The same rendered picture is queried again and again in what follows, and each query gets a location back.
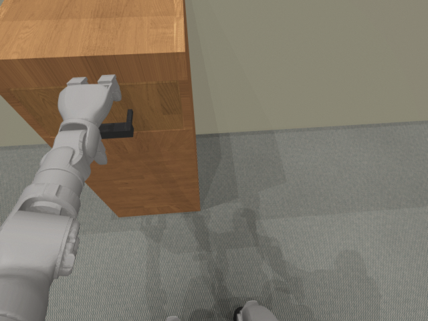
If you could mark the left robot hand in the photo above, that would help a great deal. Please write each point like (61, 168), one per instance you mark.
(91, 102)

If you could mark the drawer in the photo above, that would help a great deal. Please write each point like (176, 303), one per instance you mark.
(155, 105)

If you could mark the robot left forearm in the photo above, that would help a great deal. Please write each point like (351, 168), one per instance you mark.
(58, 183)

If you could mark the robot left upper arm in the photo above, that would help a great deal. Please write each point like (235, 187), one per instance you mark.
(35, 249)

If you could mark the right robot thigh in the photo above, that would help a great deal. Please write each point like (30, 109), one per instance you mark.
(255, 313)

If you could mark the cabinet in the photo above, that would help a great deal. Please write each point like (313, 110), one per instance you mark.
(49, 42)

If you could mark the robot right shin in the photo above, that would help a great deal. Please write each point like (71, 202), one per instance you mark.
(250, 303)

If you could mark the handle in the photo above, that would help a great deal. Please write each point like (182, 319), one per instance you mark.
(118, 130)

